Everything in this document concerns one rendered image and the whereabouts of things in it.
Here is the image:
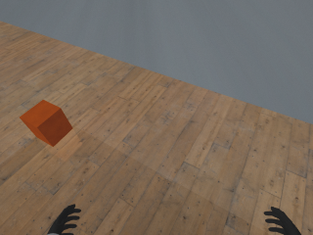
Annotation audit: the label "robot left hand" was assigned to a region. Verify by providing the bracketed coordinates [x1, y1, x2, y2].
[47, 204, 81, 235]

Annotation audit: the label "robot right hand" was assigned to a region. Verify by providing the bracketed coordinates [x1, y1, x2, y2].
[264, 207, 301, 235]

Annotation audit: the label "carton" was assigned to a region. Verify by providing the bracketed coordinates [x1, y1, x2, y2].
[20, 100, 72, 147]

